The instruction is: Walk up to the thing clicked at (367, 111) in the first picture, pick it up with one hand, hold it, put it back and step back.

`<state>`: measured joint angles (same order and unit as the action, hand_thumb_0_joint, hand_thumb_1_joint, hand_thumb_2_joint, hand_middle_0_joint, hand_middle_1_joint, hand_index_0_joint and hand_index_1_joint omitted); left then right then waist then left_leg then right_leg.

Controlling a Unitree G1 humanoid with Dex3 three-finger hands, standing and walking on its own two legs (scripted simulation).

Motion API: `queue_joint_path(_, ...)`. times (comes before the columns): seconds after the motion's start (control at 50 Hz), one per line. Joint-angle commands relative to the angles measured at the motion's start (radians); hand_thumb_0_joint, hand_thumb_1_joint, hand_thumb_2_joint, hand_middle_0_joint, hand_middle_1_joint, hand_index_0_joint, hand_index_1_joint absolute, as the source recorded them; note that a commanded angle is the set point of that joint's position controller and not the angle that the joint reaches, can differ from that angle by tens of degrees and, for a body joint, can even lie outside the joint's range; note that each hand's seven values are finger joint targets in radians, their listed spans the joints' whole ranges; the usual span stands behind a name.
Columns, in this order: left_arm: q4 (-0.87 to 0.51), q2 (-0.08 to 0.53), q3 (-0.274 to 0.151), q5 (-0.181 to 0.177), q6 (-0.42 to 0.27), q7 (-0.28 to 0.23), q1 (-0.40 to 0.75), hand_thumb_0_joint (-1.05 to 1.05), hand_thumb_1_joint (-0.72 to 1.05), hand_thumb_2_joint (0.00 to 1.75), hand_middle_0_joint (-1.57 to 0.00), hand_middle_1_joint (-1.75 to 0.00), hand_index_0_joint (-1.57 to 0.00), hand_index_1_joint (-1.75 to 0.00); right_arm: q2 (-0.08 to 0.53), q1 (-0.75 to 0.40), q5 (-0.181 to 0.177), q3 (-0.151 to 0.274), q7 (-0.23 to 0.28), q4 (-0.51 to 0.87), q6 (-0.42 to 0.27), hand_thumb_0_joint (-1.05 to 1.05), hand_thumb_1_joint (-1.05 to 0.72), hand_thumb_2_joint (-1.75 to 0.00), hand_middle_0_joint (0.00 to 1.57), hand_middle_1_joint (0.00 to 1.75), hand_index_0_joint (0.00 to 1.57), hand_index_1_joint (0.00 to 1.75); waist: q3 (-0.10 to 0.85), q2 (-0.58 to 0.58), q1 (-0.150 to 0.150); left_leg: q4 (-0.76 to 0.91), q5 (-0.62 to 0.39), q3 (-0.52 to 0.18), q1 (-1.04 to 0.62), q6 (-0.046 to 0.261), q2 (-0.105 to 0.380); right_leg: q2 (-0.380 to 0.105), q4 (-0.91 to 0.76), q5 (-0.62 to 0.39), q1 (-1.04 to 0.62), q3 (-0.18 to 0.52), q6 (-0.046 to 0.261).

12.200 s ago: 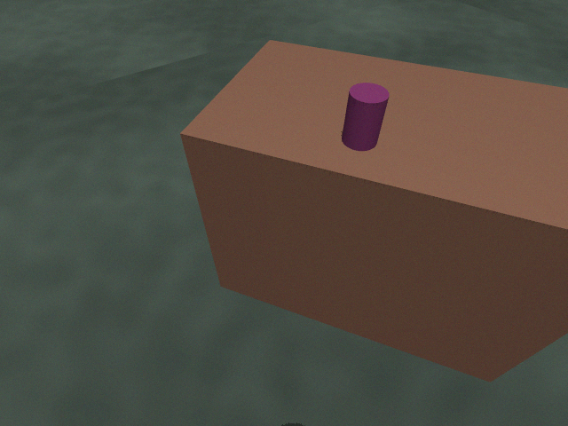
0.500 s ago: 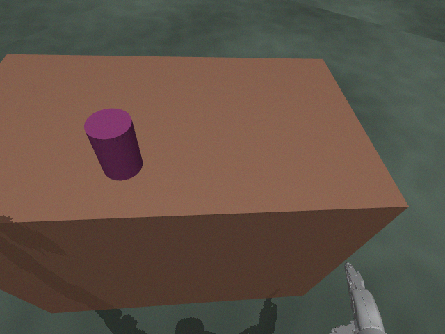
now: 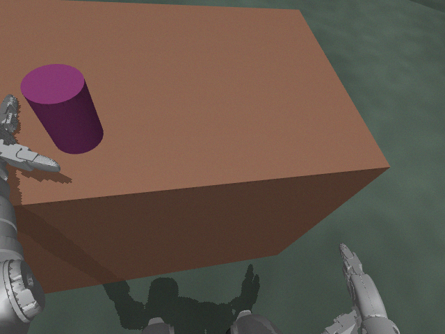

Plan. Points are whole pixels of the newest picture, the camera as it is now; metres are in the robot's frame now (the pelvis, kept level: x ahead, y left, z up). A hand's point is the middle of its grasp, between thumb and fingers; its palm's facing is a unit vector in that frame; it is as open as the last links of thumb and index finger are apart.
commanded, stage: close in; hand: left
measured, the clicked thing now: (67, 112) +0.49 +0.21 +0.09
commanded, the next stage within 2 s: rest palm in 0.38 s
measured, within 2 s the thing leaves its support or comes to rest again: leaves its support in 1.86 s
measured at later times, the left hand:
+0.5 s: hand (56, 128) +0.45 +0.23 +0.09, palm faces +0.17 -0.99 +0.02, open 17.7 cm
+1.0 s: hand (58, 113) +0.48 +0.23 +0.09, palm faces +0.22 -0.97 +0.02, open 16.2 cm
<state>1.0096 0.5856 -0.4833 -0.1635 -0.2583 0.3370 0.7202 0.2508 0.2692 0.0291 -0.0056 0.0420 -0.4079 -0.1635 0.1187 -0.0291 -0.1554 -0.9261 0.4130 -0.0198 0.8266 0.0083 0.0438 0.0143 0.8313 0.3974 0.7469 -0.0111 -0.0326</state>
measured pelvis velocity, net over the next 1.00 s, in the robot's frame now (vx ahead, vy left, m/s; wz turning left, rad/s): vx -0.01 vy -0.01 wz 0.00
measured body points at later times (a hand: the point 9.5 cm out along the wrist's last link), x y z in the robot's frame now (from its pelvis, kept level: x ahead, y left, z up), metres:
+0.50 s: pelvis +0.00 -0.01 -0.01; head +0.07 +0.02 +0.44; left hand +0.44 +0.28 +0.09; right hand +0.16 -0.27 -0.03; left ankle +0.01 +0.11 -0.69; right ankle +0.00 -0.15 -0.69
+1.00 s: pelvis -0.01 -0.01 -0.01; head +0.08 +0.02 +0.43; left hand +0.46 +0.28 +0.09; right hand +0.15 -0.27 -0.03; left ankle +0.01 +0.11 -0.69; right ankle +0.00 -0.15 -0.69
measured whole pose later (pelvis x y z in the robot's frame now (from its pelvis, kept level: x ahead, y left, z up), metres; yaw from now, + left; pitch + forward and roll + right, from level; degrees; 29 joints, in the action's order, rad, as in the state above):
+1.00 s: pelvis -0.01 -0.01 -0.01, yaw +0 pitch +17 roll -2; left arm 1.03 0.51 -0.42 -0.09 -0.25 0.09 0.81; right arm 0.24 0.35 0.02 0.04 -0.01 -0.16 -0.06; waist 0.11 -0.02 -0.16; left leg -0.96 0.42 -0.01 0.84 0.00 0.04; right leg 0.01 0.91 0.42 0.78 0.00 -0.02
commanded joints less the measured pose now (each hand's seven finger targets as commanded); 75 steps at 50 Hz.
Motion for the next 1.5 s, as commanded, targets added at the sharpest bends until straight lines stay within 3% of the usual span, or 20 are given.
queue_joint_path(0.0,-0.224,0.266,-0.034,-0.015,-0.069,-0.101,0.372,0.0,-0.5,0.05,-0.05,-0.04,-0.06,-0.04,0.156,-0.011,-0.008,0.093,-0.004,0.236,-0.009,0.0,0.55,-0.05,0.05,0.05,0.05,0.05,0.516,0.255,0.059,0.056,-0.535,-0.039,-0.454,-0.022,0.012,0.015,-0.032,-0.33,-0.094,-0.031,0.057)
queue_joint_path(0.02,-0.19,0.181,0.035,-0.008,-0.059,-0.106,0.361,0.0,-0.49,0.05,-0.05,-0.04,-0.05,-0.04,0.12,0.014,-0.009,0.07,-0.008,0.185,0.005,0.0,0.54,-0.05,0.05,0.05,0.05,0.05,0.459,0.238,0.051,0.063,-0.484,-0.038,-0.409,-0.015,0.008,0.017,-0.034,-0.304,-0.077,-0.027,0.057)
queue_joint_path(0.04,-0.227,0.255,-0.034,-0.01,-0.067,-0.122,0.341,0.0,-0.51,0.05,-0.05,-0.03,-0.05,-0.04,0.156,-0.011,-0.011,0.102,-0.006,0.214,0.006,0.0,0.54,-0.05,0.05,0.05,0.05,0.05,0.484,0.204,0.072,0.056,-0.496,-0.032,-0.391,-0.011,0.007,0.016,-0.028,-0.332,-0.106,-0.024,0.054)
queue_joint_path(0.08,-0.289,0.313,-0.068,-0.004,-0.073,-0.129,0.354,0.0,-0.53,0.02,-0.06,-0.04,-0.07,-0.03,0.18,-0.042,-0.016,0.116,-0.005,0.314,0.013,0.0,0.54,-0.05,0.05,0.05,0.05,0.05,0.559,0.183,0.074,0.053,-0.5,-0.024,-0.399,-0.006,0.005,0.014,-0.022,-0.365,-0.168,-0.021,0.051)
queue_joint_path(0.1,-0.27,0.27,-0.018,0.004,-0.068,-0.128,0.368,0.0,-0.55,0.01,-0.07,-0.04,-0.08,-0.03,0.157,-0.003,-0.016,0.105,-0.008,0.268,0.026,0.0,0.53,-0.05,0.05,0.05,0.05,0.05,0.54,0.193,0.063,0.062,-0.467,-0.02,-0.375,-0.004,0.0,0.013,-0.02,-0.36,-0.176,-0.016,0.049)
queue_joint_path(0.12,-0.286,0.296,-0.071,-0.005,-0.071,-0.137,0.337,0.0,-0.54,0.02,-0.06,-0.04,-0.07,-0.03,0.166,-0.028,-0.019,0.104,-0.007,0.356,0.024,0.0,0.54,-0.05,0.05,0.05,0.05,0.05,0.542,0.143,0.072,0.057,-0.466,-0.01,-0.344,0.001,-0.004,0.01,-0.018,-0.4,-0.226,-0.011,0.042)
queue_joint_path(0.18,-0.223,0.149,0.012,-0.014,-0.061,-0.143,0.3,0.0,-0.57,0.01,-0.06,-0.04,-0.07,-0.03,0.143,0.07,-0.023,0.112,-0.007,0.265,0.039,0.0,0.53,-0.05,0.05,0.05,0.05,0.05,0.416,0.101,0.036,0.06,-0.405,0.002,-0.283,0.011,-0.01,0.011,-0.015,-0.4,-0.18,-0.002,0.037)
queue_joint_path(0.24,-0.25,0.115,0.057,-0.011,-0.045,-0.145,0.334,0.0,-0.57,0.0,-0.06,-0.03,-0.07,-0.02,0.141,0.103,-0.031,0.116,-0.015,0.287,0.043,0.0,0.53,-0.05,0.05,0.05,0.05,0.05,0.398,0.117,0.016,0.058,-0.372,0.004,-0.339,0.016,-0.009,0.013,-0.032,-0.336,-0.097,-0.005,0.036)
queue_joint_path(0.26,-0.325,0.184,0.014,-0.004,-0.05,-0.155,0.366,0.0,-0.58,0.0,-0.06,-0.03,-0.07,-0.02,0.159,0.065,-0.033,0.12,-0.014,0.373,0.039,0.0,0.54,-0.05,0.05,0.05,0.05,0.05,0.429,0.113,0.026,0.058,-0.383,0.007,-0.347,0.012,-0.01,0.011,-0.03,-0.35,-0.127,-0.006,0.035)
queue_joint_path(0.36,-0.338,0.094,0.087,0.0,-0.046,-0.156,0.417,0.0,-0.59,0.01,-0.06,-0.03,-0.07,-0.02,0.139,0.123,-0.03,0.123,-0.022,0.314,0.045,0.0,0.54,-0.05,0.05,0.05,0.05,0.05,0.386,0.175,0.009,0.067,-0.375,0.0,-0.4,0.001,-0.007,0.012,-0.028,-0.295,-0.056,-0.015,0.042)
queue_joint_path(0.42,-0.377,0.15,0.064,0.013,-0.041,-0.179,0.473,0.0,-0.61,0.0,-0.06,-0.02,-0.07,-0.01,0.146,0.097,-0.026,0.128,-0.026,0.334,0.045,0.0,0.54,-0.05,0.05,0.05,0.05,0.05,0.407,0.197,0.015,0.068,-0.332,0.002,-0.385,0.001,-0.012,0.006,-0.03,-0.285,-0.073,-0.009,0.043)
queue_joint_path(0.5,-0.268,0.079,0.085,0.016,-0.031,-0.208,0.414,0.0,-0.61,0.02,-0.09,-0.01,-0.09,-0.02,0.123,0.096,-0.022,0.124,-0.025,0.285,0.05,0.0,0.54,-0.05,0.05,0.05,0.05,0.05,0.358,0.173,0.022,0.074,-0.265,0.003,-0.347,0.005,-0.013,0.007,-0.034,-0.231,-0.061,-0.009,0.044)
queue_joint_path(0.62,-0.288,0.104,0.063,0.028,-0.042,-0.25,0.424,0.0,-0.61,0.0,-0.12,-0.01,-0.12,-0.02,0.145,0.076,-0.02,0.149,-0.021,0.35,0.061,0.0,0.52,-0.05,0.05,0.05,0.05,0.05,0.446,0.134,0.035,0.076,-0.285,0.004,-0.333,0.007,-0.013,0.008,-0.028,-0.27,-0.151,-0.008,0.041)
queue_joint_path(0.72,-0.29,0.146,0.043,0.038,-0.056,-0.263,0.497,0.0,-0.61,0.06,-0.38,-0.23,-0.39,-0.22,0.136,0.042,-0.025,0.133,-0.014,0.408,0.062,0.0,0.51,-0.05,0.05,0.05,0.05,0.05,0.431,0.102,0.026,0.082,-0.288,0.001,-0.317,0.007,-0.011,0.011,-0.024,-0.273,-0.15,-0.005,0.04)
queue_joint_path(0.76,-0.21,0.054,0.106,0.035,-0.056,-0.256,0.498,0.0,-0.61,0.08,-0.4,-0.24,-0.41,-0.24,0.117,0.064,-0.025,0.121,-0.018,0.39,0.06,0.0,0.51,-0.05,0.05,0.05,0.05,0.05,0.374,0.085,-0.007,0.089,-0.241,0.003,-0.297,0.013,-0.012,0.012,-0.037,-0.243,-0.108,-0.001,0.039)
queue_joint_path(0.78,-0.265,0.178,0.03,0.039,-0.068,-0.265,0.533,0.0,-0.61,0.11,-0.43,-0.27,-0.43,-0.27,0.163,0.061,-0.024,0.159,-0.012,0.404,0.058,0.0,0.52,-0.05,0.05,0.05,0.05,0.05,0.385,0.09,0.008,0.089,-0.237,0.003,-0.304,0.01,-0.014,0.011,-0.038,-0.24,-0.118,-0.001,0.038)
queue_joint_path(0.92,-0.214,0.173,0.049,0.056,-0.07,-0.25,0.562,0.0,-0.61,0.1,-0.44,-0.27,-0.46,-0.26,0.133,0.128,-0.017,0.132,-0.033,0.393,0.061,0.0,0.52,-0.05,0.05,0.05,0.05,0.05,0.446,0.171,-0.013,0.058,-0.303,0.01,-0.342,0.009,-0.019,0.007,-0.027,-0.288,-0.095,0.001,0.042)
queue_joint_path(1.12,-0.065,0.198,0.034,0.068,-0.058,-0.229,0.539,0.0,-0.52,0.31,-0.64,-0.49,-0.64,-0.49,0.136,0.075,-0.011,0.12,-0.032,0.348,0.068,0.0,0.51,-0.05,0.05,0.05,0.05,0.05,0.413,0.171,-0.004,0.057,-0.295,-0.006,-0.289,0.001,-0.006,0.017,-0.012,-0.248,-0.06,-0.011,0.051)
queue_joint_path(1.32,-0.215,0.06,0.121,0.045,-0.04,-0.226,0.547,0.0,-0.3,0.59,-0.98,-0.83,-0.99,-0.83,0.15,0.144,-0.017,0.141,-0.04,0.384,0.074,0.0,0.51,-0.05,0.05,0.05,0.05,0.05,0.476,0.189,-0.03,0.052,-0.411,-0.012,-0.414,-0.007,0.006,0.025,-0.003,-0.311,-0.033,-0.024,0.048)
queue_joint_path(1.48,-0.2,0.07,0.088,0.055,-0.049,-0.262,0.462,0.0,-0.13,0.87,-1.14,-1.07,-1.15,-1.07,0.117,0.093,-0.016,0.116,-0.052,0.382,0.082,0.0,0.52,-0.05,0.05,0.05,0.05,0.05,0.399,0.181,0.018,0.071,-0.363,-0.02,-0.345,-0.013,0.007,0.023,0.001,-0.246,-0.037,-0.033,0.056)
